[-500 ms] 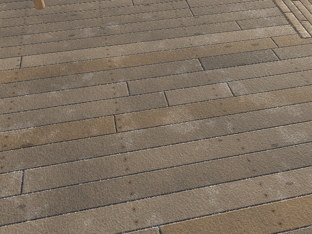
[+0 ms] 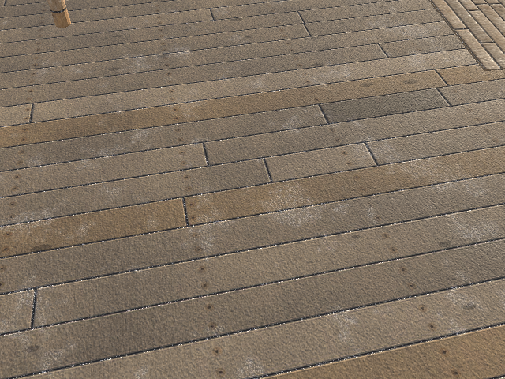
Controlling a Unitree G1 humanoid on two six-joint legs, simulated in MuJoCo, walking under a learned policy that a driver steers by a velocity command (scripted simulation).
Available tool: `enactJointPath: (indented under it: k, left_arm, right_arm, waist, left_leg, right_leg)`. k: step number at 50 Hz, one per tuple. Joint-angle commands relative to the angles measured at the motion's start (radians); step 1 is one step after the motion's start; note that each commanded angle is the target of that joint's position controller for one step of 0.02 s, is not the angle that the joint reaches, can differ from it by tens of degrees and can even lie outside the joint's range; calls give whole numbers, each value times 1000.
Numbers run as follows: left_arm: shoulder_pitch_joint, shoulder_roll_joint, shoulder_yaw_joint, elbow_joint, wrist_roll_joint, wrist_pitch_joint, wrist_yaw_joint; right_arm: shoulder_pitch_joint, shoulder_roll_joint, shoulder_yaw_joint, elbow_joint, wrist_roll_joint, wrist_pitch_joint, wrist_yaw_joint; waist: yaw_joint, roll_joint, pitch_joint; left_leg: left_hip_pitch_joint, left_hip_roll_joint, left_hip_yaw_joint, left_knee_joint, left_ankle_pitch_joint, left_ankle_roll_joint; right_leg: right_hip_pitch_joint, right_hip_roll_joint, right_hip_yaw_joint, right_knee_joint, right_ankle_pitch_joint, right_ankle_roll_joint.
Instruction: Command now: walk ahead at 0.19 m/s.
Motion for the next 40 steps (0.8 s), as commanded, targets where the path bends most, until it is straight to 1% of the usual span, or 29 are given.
enactJointPath:
  k: [1, 2, 3, 5, 7, 8, 9, 10, 11, 12, 13, 14, 15, 16, 17, 19, 22, 24, 27, 30, 32, 33, 34, 35, 36, 37, 38, 39, 40]
  left_arm:
    - [-100, 68, 10, -83, -8, -44, -15]
    - [-122, 76, 14, -97, -14, -58, -24]
    - [-128, 81, 16, -107, -20, -70, -31]
    - [-128, 82, 17, -121, -29, -92, -43]
    - [-46, 68, 23, -87, -27, -102, -52]
    - [56, 77, 35, -42, -27, -98, -53]
    - [173, 100, 52, -7, -25, -93, -50]
    - [314, 173, 77, 14, -19, -94, -42]
    - [430, 279, 89, 19, -11, -103, -46]
    - [358, 206, 59, 12, 4, -121, -49]
    - [258, 156, 41, -21, 1, -132, -50]
    - [182, 121, 25, -46, 3, -136, -57]
    - [138, 109, 16, -63, 7, -134, -62]
    - [132, 92, 8, -66, 11, -130, -63]
    - [154, 87, 4, -62, 13, -124, -59]
    - [205, 108, 4, -51, 14, -120, -46]
    - [221, 138, 7, -63, 16, -112, -27]
    - [236, 149, 10, -73, 15, -109, -21]
    - [292, 156, 18, -64, 2, -106, -19]
    - [303, 160, 27, -58, -5, -96, -18]
    - [275, 187, 38, -69, 0, -88, -17]
    - [255, 195, 41, -74, 4, -80, -18]
    - [238, 184, 35, -85, 8, -74, -19]
    - [256, 137, 16, -112, 26, -76, -23]
    - [397, -24, -25, -107, 4, -102, -39]
    - [284, 91, 2, -117, -27, -132, -44]
    - [174, 142, 16, -158, -46, -146, -43]
    - [123, 150, 18, -171, -38, -150, -32]
    - [110, 147, 30, -170, -20, -143, -24]
  right_arm:
    - [105, -210, -55, -19, 16, -20, -7]
    - [106, -195, -55, -24, 7, -32, -6]
    - [104, -182, -54, -30, 3, -43, -2]
    - [75, -175, -55, -46, 17, -52, 8]
    - [35, -191, -58, -58, 22, -45, 17]
    - [34, -194, -58, -62, 20, -42, 21]
    - [19, -195, -55, -70, 17, -45, 22]
    - [-34, -150, -40, -95, 12, -53, 26]
    - [-21, -50, -17, -140, 11, -74, 23]
    - [-58, -88, -28, -155, 39, -93, 26]
    - [-98, -115, -31, -173, 54, -105, 34]
    - [-108, -130, -37, -169, 47, -110, 37]
    - [-109, -140, -47, -164, 31, -110, 35]
    - [-100, -150, -56, -160, 22, -103, 37]
    - [-91, -141, -58, -155, 22, -93, 42]
    - [-129, -116, -57, -168, 17, -77, 47]
    - [-278, -92, -45, -228, 9, -72, 50]
    - [-374, -83, -35, -258, 13, -76, 58]
    - [-467, -91, -28, -288, 19, -79, 74]
    - [-504, -111, -29, -315, 22, -87, 92]
    - [-427, -157, -49, -305, 21, -92, 96]
    - [-308, -194, -69, -275, 21, -91, 93]
    - [-126, -239, -94, -220, 23, -86, 86]
    - [47, -325, -114, -183, 8, -80, 72]
    - [84, -348, -110, -162, -7, -82, 84]
    - [37, -253, -85, -166, 0, -86, 85]
    - [-61, -211, -73, -181, 5, -92, 82]
    - [-154, -186, -62, -202, 1, -98, 83]
    - [-201, -161, -55, -203, -12, -104, 87]
  waist:
    - [-42, 181, 198]
    - [-44, 162, 217]
    - [-40, 146, 220]
    - [-25, 114, 198]
    - [25, 103, 144]
    - [60, 98, 105]
    - [114, 84, 57]
    - [179, -86, 14]
    - [175, -349, -91]
    - [131, -223, -57]
    - [97, -146, 26]
    - [66, -78, 55]
    - [42, -50, 73]
    - [23, -58, 74]
    - [17, -72, 71]
    - [16, -57, 81]
    - [35, -39, 108]
    - [58, -55, 119]
    - [80, -58, 140]
    - [62, -69, 139]
    - [1, -108, 61]
    - [-66, -127, -19]
    - [-152, -125, -123]
    - [-183, 25, -271]
    - [-84, 294, -443]
    - [-116, 192, -355]
    - [-96, 149, -196]
    - [-58, 30, -128]
    - [-22, 7, -80]
  left_leg:
    - [-114, 332, -431, -360, -463, 209]
    - [-64, 370, -469, -369, -387, 229]
    - [-3, 375, -463, -359, -308, 226]
    - [35, 327, -363, -322, -173, 181]
    - [-96, 235, -218, -255, -89, 141]
    - [-185, 197, -175, -195, -27, 130]
    - [-250, 161, -130, -81, 128, 109]
    - [-365, 73, -16, 258, 225, 44]
    - [-592, -66, -5, 621, -124, -6]
    - [-686, -17, -154, 810, -161, 20]
    - [-757, 39, -165, 859, -71, 55]
    - [-743, 86, -147, 830, 34, 73]
    - [-704, 115, -137, 761, 111, 77]
    - [-644, 133, -126, 705, 153, 74]
    - [-611, 137, -111, 666, 176, 66]
    - [-623, 136, -81, 599, 212, 37]
    - [-654, 129, -62, 392, 313, 4]
    - [-602, 102, -34, 245, 395, -2]
    - [-566, 74, -14, 126, 436, 10]
    - [-555, 60, -23, 51, 392, 50]
    - [-412, 11, 5, 44, 330, 84]
    - [-254, -28, 29, 50, 307, 107]
    - [1, -31, 23, 54, 317, 137]
    - [322, 188, -252, 70, 264, 201]
    - [581, 403, -793, -131, 1, 364]
    - [514, 359, -816, -221, -57, 303]
    - [364, 333, -641, -228, 29, 257]
    - [192, 305, -511, -250, 175, 235]
    - [56, 272, -413, -271, 272, 223]
  right_leg:
    - [-224, -7, -49, 218, -91, -36]
    - [-316, -43, -18, 292, -129, -47]
    - [-387, -72, 6, 325, -167, -56]
    - [-347, -89, 2, 185, -158, -66]
    - [-59, -14, -105, 8, -10, -51]
    - [123, 40, -146, -24, 81, -37]
    - [274, 60, -138, -35, 99, -41]
    - [403, -108, 119, -165, 4, -103]
    - [556, -367, 655, -382, -85, -269]
    - [503, -415, 765, -417, -194, -298]
    - [440, -391, 642, -401, -188, -261]
    - [379, -341, 499, -406, -110, -219]
    - [316, -299, 388, -419, -2, -188]
    - [273, -253, 291, -430, 90, -161]
    - [257, -230, 232, -439, 165, -151]
    - [249, -216, 166, -454, 301, -161]
    - [234, -208, 109, -476, 371, -167]
    - [211, -191, 70, -496, 362, -159]
    - [257, -210, 46, -499, 355, -158]
    - [373, -251, 31, -439, 460, -142]
    - [427, -261, 15, -320, 770, -119]
    - [422, -243, -9, -175, 940, -103]
    - [319, -197, -39, 45, 949, -72]
    - [61, -122, -67, 394, 572, -42]
    - [-264, 72, 52, 719, -211, 0]
    - [-371, 26, 161, 825, -217, -26]
    - [-435, -24, 121, 833, -135, -41]
    - [-383, -81, 103, 781, -34, -45]
    - [-327, -116, 93, 723, 18, -44]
